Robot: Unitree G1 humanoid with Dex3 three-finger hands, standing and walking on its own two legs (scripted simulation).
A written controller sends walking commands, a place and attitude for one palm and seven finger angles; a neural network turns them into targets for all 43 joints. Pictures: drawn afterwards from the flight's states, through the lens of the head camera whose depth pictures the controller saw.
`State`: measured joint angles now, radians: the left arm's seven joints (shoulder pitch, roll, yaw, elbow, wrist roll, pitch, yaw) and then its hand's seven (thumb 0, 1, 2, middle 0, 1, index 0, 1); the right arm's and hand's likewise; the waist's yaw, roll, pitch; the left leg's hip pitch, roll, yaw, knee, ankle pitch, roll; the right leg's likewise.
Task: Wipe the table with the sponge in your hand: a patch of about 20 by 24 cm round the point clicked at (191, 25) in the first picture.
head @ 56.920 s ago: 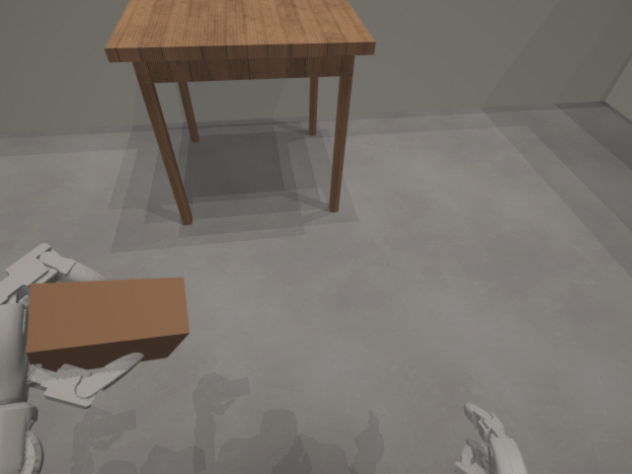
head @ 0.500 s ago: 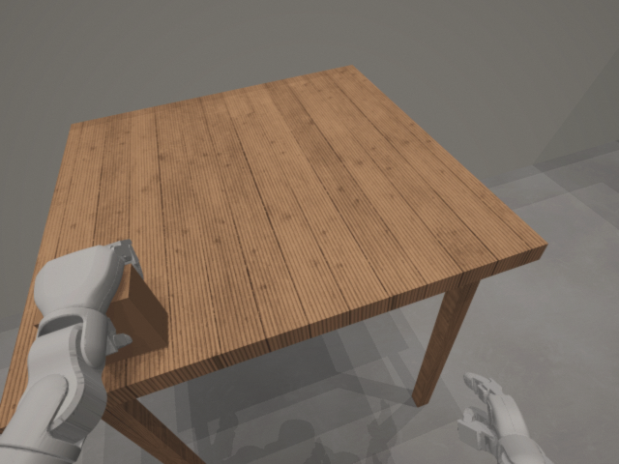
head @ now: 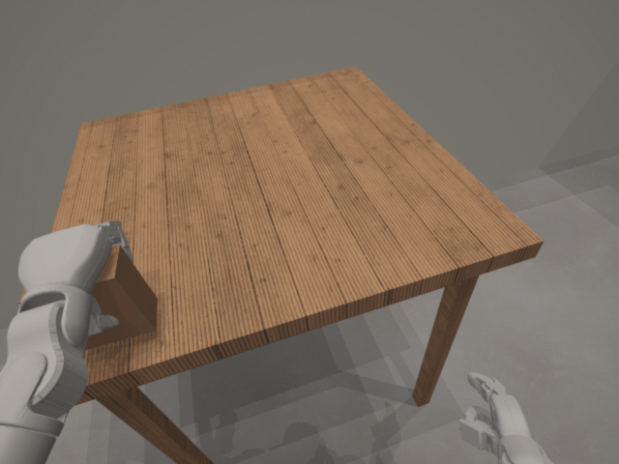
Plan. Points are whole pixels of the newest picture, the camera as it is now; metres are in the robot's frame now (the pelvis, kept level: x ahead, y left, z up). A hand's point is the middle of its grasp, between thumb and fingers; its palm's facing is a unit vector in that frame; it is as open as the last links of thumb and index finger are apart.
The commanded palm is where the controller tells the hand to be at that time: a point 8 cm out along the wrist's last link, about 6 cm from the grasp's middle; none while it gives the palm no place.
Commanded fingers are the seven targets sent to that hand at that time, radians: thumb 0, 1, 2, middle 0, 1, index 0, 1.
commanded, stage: lift the sponge slowly off the table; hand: left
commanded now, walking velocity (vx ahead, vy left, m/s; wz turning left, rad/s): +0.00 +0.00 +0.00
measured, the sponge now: (105, 308) +0.26 +0.32 +0.08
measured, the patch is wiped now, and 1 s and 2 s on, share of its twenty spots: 0.95 0.95 0.95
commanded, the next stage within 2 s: bring the sponge back beside the body in 1.26 s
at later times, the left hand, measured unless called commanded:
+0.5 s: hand (102, 253) +0.29 +0.30 +0.16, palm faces +0.12 -0.05 -0.99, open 9.9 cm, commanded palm +0.24 +0.30 +0.23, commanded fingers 0.00 0.10 1.30 -1.20 -1.60 -1.20 -1.60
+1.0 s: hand (84, 238) +0.28 +0.31 +0.18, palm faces +0.12 -0.05 -0.99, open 9.9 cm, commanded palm +0.24 +0.31 +0.26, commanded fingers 0.00 0.10 1.30 -1.20 -1.60 -1.20 -1.60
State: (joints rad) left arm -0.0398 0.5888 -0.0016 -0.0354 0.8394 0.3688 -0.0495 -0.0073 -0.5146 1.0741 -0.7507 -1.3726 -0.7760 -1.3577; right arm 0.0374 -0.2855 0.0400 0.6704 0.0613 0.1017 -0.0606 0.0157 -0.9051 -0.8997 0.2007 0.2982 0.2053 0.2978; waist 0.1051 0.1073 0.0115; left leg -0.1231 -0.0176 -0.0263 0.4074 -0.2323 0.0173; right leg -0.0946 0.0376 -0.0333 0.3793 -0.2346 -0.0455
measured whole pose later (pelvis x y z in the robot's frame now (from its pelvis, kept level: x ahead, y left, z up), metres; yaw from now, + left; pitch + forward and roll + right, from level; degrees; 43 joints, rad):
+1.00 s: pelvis -0.01 +0.00 +0.00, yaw +0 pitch -3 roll +0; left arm -0.26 0.64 -0.05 -0.07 0.84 0.50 -0.19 -0.01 -0.51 1.07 -0.75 -1.37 -0.78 -1.36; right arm -0.01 -0.30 0.06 0.65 0.08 0.11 -0.05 0.02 -0.90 -0.90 0.20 0.30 0.21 0.30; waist 0.12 0.11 0.01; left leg -0.13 -0.03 -0.03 0.38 -0.20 0.02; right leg -0.11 0.03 -0.04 0.37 -0.21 -0.04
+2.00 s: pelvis -0.02 +0.00 +0.00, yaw -1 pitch -4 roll +0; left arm -0.01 0.63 -0.03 -0.35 0.77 0.50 -0.14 -0.01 -0.51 1.07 -0.75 -1.37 -0.78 -1.35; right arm -0.01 -0.28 0.08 0.61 0.06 0.11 -0.05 0.02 -0.90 -0.90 0.20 0.30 0.21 0.30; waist 0.15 0.11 0.01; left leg -0.12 -0.02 -0.01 0.41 -0.21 0.02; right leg -0.11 0.03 -0.02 0.41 -0.22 -0.04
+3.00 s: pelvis -0.03 +0.00 +0.00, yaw -2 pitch -7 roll +0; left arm 0.24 0.60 0.05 -0.54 0.71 0.50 -0.05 -0.01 -0.51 1.07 -0.75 -1.37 -0.78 -1.36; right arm 0.02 -0.27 0.06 0.61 0.06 0.09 -0.05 0.02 -0.90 -0.90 0.20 0.30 0.21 0.30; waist 0.14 0.12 0.01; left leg -0.11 0.00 0.00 0.44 -0.22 0.01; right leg -0.10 0.05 0.00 0.43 -0.21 -0.05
